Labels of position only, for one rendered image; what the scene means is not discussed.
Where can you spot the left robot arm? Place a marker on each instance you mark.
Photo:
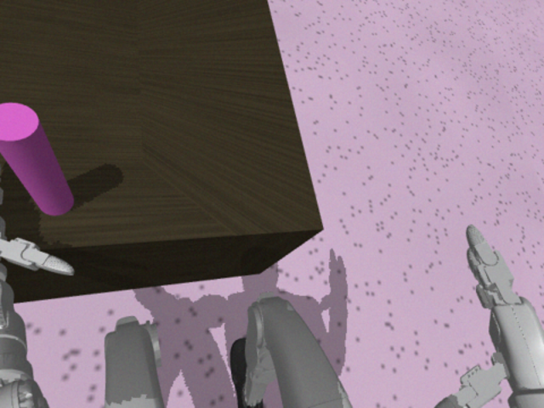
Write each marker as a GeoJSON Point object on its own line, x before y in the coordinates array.
{"type": "Point", "coordinates": [17, 386]}

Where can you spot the right robot foot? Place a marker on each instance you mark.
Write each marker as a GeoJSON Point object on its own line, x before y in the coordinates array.
{"type": "Point", "coordinates": [238, 368]}

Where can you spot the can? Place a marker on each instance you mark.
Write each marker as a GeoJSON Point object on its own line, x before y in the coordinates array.
{"type": "Point", "coordinates": [25, 147]}

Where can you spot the left robot hand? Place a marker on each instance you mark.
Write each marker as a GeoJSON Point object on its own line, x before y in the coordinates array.
{"type": "Point", "coordinates": [27, 254]}

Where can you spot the right robot arm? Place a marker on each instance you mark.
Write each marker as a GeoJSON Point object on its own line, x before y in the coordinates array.
{"type": "Point", "coordinates": [529, 398]}

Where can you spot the right robot hand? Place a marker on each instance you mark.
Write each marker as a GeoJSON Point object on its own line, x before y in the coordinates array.
{"type": "Point", "coordinates": [515, 331]}

